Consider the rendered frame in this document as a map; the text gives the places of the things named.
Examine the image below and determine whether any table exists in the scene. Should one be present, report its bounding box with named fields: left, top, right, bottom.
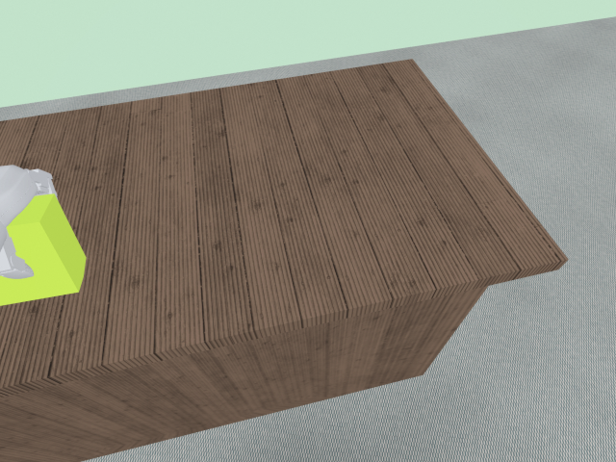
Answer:
left=0, top=59, right=569, bottom=462

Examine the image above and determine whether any left robot hand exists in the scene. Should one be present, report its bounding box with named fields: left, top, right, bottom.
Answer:
left=0, top=165, right=58, bottom=279

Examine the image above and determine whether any sponge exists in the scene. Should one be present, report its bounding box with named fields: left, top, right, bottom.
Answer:
left=0, top=193, right=87, bottom=306

